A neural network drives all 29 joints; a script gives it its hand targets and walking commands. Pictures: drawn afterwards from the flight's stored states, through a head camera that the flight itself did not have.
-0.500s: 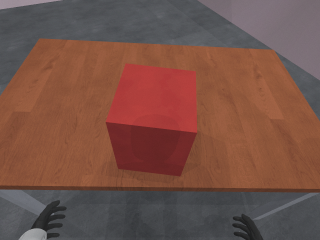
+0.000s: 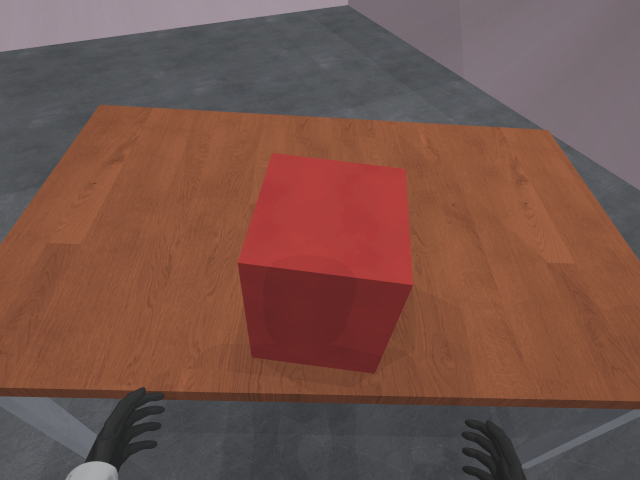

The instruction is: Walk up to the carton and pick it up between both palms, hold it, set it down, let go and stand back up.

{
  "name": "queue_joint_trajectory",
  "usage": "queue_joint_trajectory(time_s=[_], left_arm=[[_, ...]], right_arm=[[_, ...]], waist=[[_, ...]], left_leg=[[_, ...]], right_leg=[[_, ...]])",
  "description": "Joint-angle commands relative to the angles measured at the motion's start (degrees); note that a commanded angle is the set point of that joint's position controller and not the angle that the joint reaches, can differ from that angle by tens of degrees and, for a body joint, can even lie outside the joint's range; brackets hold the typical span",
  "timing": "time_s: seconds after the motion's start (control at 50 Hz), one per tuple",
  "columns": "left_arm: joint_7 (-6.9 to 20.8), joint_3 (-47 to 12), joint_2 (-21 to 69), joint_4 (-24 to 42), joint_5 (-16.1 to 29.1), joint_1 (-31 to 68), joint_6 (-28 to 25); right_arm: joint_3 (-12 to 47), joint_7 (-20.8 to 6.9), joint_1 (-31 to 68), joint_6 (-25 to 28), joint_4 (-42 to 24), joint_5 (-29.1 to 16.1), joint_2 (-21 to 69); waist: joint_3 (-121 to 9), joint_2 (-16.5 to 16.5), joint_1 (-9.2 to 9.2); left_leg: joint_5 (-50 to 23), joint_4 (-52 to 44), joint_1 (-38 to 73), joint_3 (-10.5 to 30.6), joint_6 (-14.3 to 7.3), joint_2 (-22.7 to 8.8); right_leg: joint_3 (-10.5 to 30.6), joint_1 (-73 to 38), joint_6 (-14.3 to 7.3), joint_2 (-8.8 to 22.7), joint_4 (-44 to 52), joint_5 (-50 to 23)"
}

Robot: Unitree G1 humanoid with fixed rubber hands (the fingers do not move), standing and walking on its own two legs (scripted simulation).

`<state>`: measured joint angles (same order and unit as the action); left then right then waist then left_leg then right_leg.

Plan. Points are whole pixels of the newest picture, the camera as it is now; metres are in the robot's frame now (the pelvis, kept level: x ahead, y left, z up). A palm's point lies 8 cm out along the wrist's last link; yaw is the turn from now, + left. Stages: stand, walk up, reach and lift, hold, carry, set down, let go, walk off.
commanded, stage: reach and lift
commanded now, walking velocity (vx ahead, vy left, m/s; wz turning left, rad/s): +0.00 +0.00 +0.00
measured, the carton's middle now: (325, 267) +0.42 +0.02 -0.01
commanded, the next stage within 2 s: none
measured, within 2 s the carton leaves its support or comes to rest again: neither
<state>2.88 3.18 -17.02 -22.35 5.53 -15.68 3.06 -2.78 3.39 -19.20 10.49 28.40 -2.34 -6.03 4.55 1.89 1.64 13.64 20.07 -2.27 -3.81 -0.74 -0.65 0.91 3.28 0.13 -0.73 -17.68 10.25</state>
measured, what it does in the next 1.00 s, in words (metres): stands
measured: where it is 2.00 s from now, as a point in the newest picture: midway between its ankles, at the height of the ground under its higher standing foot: outside the picture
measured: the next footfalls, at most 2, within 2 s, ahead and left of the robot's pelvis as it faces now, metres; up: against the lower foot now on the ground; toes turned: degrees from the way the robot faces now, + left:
none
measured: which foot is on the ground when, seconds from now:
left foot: down 0.00-1.00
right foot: down 0.00-1.00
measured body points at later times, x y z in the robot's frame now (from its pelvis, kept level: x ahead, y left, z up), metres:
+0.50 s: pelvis -0.01 +0.00 +0.00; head -0.01 +0.02 +0.45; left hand +0.14 +0.25 -0.03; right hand +0.15 -0.19 -0.03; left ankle -0.02 +0.10 -0.75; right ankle +0.00 -0.12 -0.75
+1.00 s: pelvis +0.00 +0.00 +0.00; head -0.02 +0.02 +0.45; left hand +0.19 +0.24 +0.01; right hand +0.20 -0.17 +0.00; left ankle -0.02 +0.10 -0.75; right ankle +0.00 -0.12 -0.75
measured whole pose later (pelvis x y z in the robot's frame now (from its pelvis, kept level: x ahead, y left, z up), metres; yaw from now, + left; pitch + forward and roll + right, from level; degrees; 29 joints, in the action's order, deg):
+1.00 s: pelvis +0.00 +0.00 +0.00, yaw +2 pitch -4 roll -1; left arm 3.9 -4.3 -21.2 -7.3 17.7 -17.6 -4.9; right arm 1.7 10.6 -20.6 3.9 5.9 -7.9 -0.4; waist 2.1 0.5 2.2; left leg 15.7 24.5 -4.4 -2.0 -1.2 -0.3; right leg -0.9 4.1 0.3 -0.3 -20.6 12.2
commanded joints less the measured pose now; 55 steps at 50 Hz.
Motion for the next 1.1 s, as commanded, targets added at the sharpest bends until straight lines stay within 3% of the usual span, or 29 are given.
queue_joint_trajectory(time_s=[0.0,0.04,0.1,0.12,0.14,0.18,0.2,0.22,0.24,0.26,0.28,0.34,0.36,0.38,0.46,0.48,0.52,0.56,0.58,0.66,0.68,0.74,0.8,0.86,0.9,0.92,0.96,0.98,1.08], left_arm=[[0.4,1.5,-8.2,10.8,2.0,2.3,-4.9],[0.2,3.3,-9.6,11.4,1.2,1.8,-6.4],[0.7,0.5,-8.4,12.6,4.2,0.3,-8.0],[1.4,2.0,-8.9,10.3,4.0,-0.2,-8.5],[1.6,0.6,-9.8,12.7,4.3,0.0,-9.0],[1.0,-0.1,-9.2,14.8,4.8,-1.1,-10.1],[0.5,0.8,-10.1,15.6,5.5,-1.7,-11.7],[1.2,0.0,-9.8,15.1,6.3,-2.4,-11.7],[1.3,-0.6,-9.5,15.1,6.1,-4.3,-12.5],[1.2,-0.6,-9.9,16.6,6.3,-3.7,-12.8],[1.8,-0.4,-9.5,12.7,6.7,-5.8,-13.6],[2.4,-1.2,-9.8,15.4,7.5,-4.3,-16.1],[2.0,-1.3,-11.2,17.1,8.4,-4.0,-16.6],[1.8,-1.9,-10.9,16.3,8.6,-4.2,-17.0],[1.2,-2.3,-10.6,17.0,9.2,-4.3,-18.1],[1.8,-3.1,-10.8,16.7,9.6,-5.5,-18.6],[1.4,-1.8,-11.5,18.2,9.6,-3.1,-20.0],[2.0,-3.2,-12.1,19.3,11.2,-4.7,-19.3],[1.9,-2.1,-12.9,18.4,10.8,-2.6,-20.1],[1.0,-3.9,-12.2,21.5,11.2,-0.8,-18.5],[0.8,-4.5,-12.3,22.0,12.4,0.2,-18.0],[1.1,-5.3,-11.7,22.7,12.0,0.3,-16.3],[0.0,-3.8,-11.0,25.0,11.8,-0.3,-14.2],[1.3,-3.6,-11.9,23.8,12.8,3.9,-12.6],[0.7,-2.7,-12.1,26.6,11.8,4.9,-12.0],[1.1,-3.2,-11.3,26.6,12.1,4.5,-11.5],[1.1,-2.8,-12.2,28.0,12.0,7.7,-10.3],[1.2,-2.7,-11.7,24.0,12.8,7.9,-9.1],[1.7,-1.6,-11.3,29.7,12.9,11.5,-5.4]], right_arm=[[-2.0,0.8,0.8,4.1,-10.1,-0.4,-4.2],[-1.1,0.9,0.1,3.8,-10.3,-1.7,-3.0],[-2.1,1.4,-1.6,3.8,-13.6,-1.2,-2.9],[-0.4,1.6,-1.9,3.6,-15.1,-1.2,-2.6],[-0.8,2.1,-2.8,3.5,-13.9,-1.3,-2.9],[-2.1,2.5,-3.1,4.4,-15.3,-2.0,-1.3],[1.2,2.2,-2.4,5.5,-19.3,-3.2,0.1],[0.5,2.5,-4.5,4.6,-17.2,-2.2,-0.9],[-0.6,2.7,-6.0,5.1,-17.6,-2.4,-1.1],[0.0,2.8,-4.9,6.0,-20.4,-3.2,0.2],[1.5,3.1,-5.5,6.2,-19.1,-2.9,0.0],[1.6,3.5,-7.3,7.7,-23.1,-2.1,0.9],[2.0,3.9,-6.8,7.3,-22.4,-2.6,1.3],[-0.2,3.8,-4.9,7.0,-21.7,-2.6,0.6],[3.3,4.4,-5.8,6.7,-25.6,-4.1,4.0],[3.0,4.5,-6.4,6.3,-25.6,-3.6,3.4],[4.7,4.6,-6.3,6.3,-26.0,-4.3,3.8],[4.4,5.7,-6.2,5.8,-26.8,-4.1,3.7],[5.3,5.6,-5.4,6.4,-28.9,-4.8,5.0],[4.3,6.2,-1.7,4.5,-30.0,-4.8,5.1],[3.3,5.8,0.3,3.8,-30.7,-5.4,4.9],[2.2,6.4,-0.4,1.6,-28.5,-4.7,3.8],[3.0,5.7,2.2,0.6,-31.2,-5.5,2.9],[4.4,6.7,2.0,-2.3,-29.8,-4.9,4.2],[4.6,6.9,2.7,-2.2,-33.4,-5.6,4.2],[3.9,7.4,1.3,-2.3,-33.7,-5.1,4.2],[3.9,7.2,5.4,-4.4,-36.3,-5.4,3.0],[4.0,7.3,5.9,-5.3,-34.5,-4.9,3.3],[4.8,8.1,8.1,-7.6,-39.4,-6.3,1.9]], waist=[[-5.3,-4.9,-0.96],[-4.8,-6.5,0.52],[-4.3,-3.6,-1.01],[-1.9,-4.1,0.44],[-0.3,-5.5,-1.27],[-3.7,-6.6,-0.88],[-6.2,-5.6,1.41],[-2.2,-3.9,-0.19],[-1.9,-6.1,-1.02],[-3.9,-5.7,0.12],[-2.6,-3.6,0.26],[-2.7,-3.2,0.47],[-2.6,-5.4,0.48],[-0.5,-4.2,-0.26],[-4.3,-6.8,1.3],[-0.7,-4.4,-0.05],[-2.5,-5.4,1.74],[-1.3,-4.9,0.49],[-2.0,-4.1,1.26],[-2.4,-9.5,0.91],[-3.7,-7.3,0.76],[-4.3,-8.7,-0.74],[-4.5,-7.1,0.98],[-3.0,-5.0,-1.35],[-7.2,-6.7,0.27],[-5.9,-7.0,-0.54],[-5.9,-6.7,-0.43],[-5.0,-5.0,-0.55],[-7.9,-4.4,-0.43]], left_leg=[[-21.7,-1.3,1.9,0.1,4.7,0.4],[-18.4,-2.1,1.5,-0.4,4.5,0.8],[-19.0,-1.7,0.6,0.8,4.1,0.0],[-18.8,-2.1,-0.9,0.0,3.9,-0.1],[-16.5,-2.3,-0.6,0.7,4.1,0.0],[-14.9,-2.7,-1.3,1.2,4.5,-0.1],[-19.4,-1.1,-1.7,0.7,3.9,0.1],[-16.6,-1.3,-1.0,0.9,3.9,0.0],[-19.4,-1.4,-2.1,1.6,4.6,-0.2],[-17.8,-0.9,-1.6,1.2,4.8,0.3],[-20.6,-0.7,-1.9,1.2,4.0,0.4],[-17.2,-0.6,-1.5,1.8,4.0,0.5],[-15.7,-0.3,-2.2,1.5,4.2,0.3],[-11.2,-1.7,-4.3,2.1,4.0,-0.6],[-12.0,-0.6,-6.1,2.7,3.5,-0.4],[-10.4,-0.7,-7.1,2.9,3.0,-1.2],[-8.8,-0.5,-7.3,2.6,3.3,-0.4],[-10.0,0.5,-6.8,2.8,3.3,-1.0],[-8.1,0.5,-7.0,3.1,2.8,-0.7],[-3.9,-1.2,-9.5,3.7,3.6,-1.4],[-4.4,-0.6,-10.1,4.3,3.0,-1.5],[-4.7,-1.7,-7.7,6.1,4.1,-2.8],[-11.7,-0.4,-8.6,5.3,4.0,-2.8],[-12.1,-0.3,-7.0,5.4,3.3,-2.3],[-12.9,-0.1,-5.6,5.1,3.1,-2.1],[-16.6,0.5,-5.4,4.8,3.6,-1.7],[-10.1,-0.5,-6.3,5.1,2.8,-1.5],[-8.2,-1.2,-7.6,4.7,2.1,-1.7],[-16.2,0.0,-4.2,4.3,2.6,-1.8]], right_leg=[[-1.3,-0.3,-1.7,-1.2,2.5,-8.7],[-0.5,-0.4,-1.1,-0.3,3.3,-4.5],[-0.3,0.3,-1.6,-1.2,3.3,-6.1],[-0.5,-0.1,-1.6,-0.8,2.7,-5.6],[-0.3,0.2,-1.6,-0.7,3.1,-3.5],[0.2,-0.6,-2.2,-0.7,2.8,-2.9],[0.7,-1.5,-1.8,-0.1,2.1,-6.6],[0.3,-0.8,-1.7,-0.2,2.9,-4.2],[0.1,-1.5,-2.3,-1.2,2.0,-6.6],[0.8,-1.9,-2.1,-0.4,2.7,-5.2],[0.8,-2.3,-1.7,-0.3,2.1,-7.2],[1.7,-0.5,-1.9,0.2,2.9,-3.5],[1.5,-0.1,-1.9,0.6,2.5,-2.8],[1.2,-0.2,-2.6,0.2,2.1,0.4],[2.8,-0.7,-3.1,0.9,1.1,0.1],[2.2,0.3,-2.7,0.6,0.5,-0.7],[3.2,0.6,-2.9,1.5,0.5,1.2],[2.7,0.9,-2.7,1.2,0.4,-0.1],[3.3,1.6,-2.5,1.9,0.7,2.5],[3.0,1.7,-4.0,2.0,-0.1,4.4],[2.7,1.6,-3.6,1.7,-0.8,3.8],[2.5,-0.6,-3.6,1.0,-1.0,2.0],[1.8,-0.9,-3.9,0.3,-1.7,-1.1],[1.8,-1.0,-3.2,1.3,-0.4,-2.2],[2.9,-2.4,-3.6,2.1,-0.2,-3.6],[2.3,-2.0,-3.3,1.3,-0.6,-6.5],[3.1,-1.2,-3.1,2.0,0.2,-1.5],[2.9,-0.8,-3.0,2.1,0.7,-0.6],[2.3,-2.5,-2.7,1.6,0.5,-7.9]])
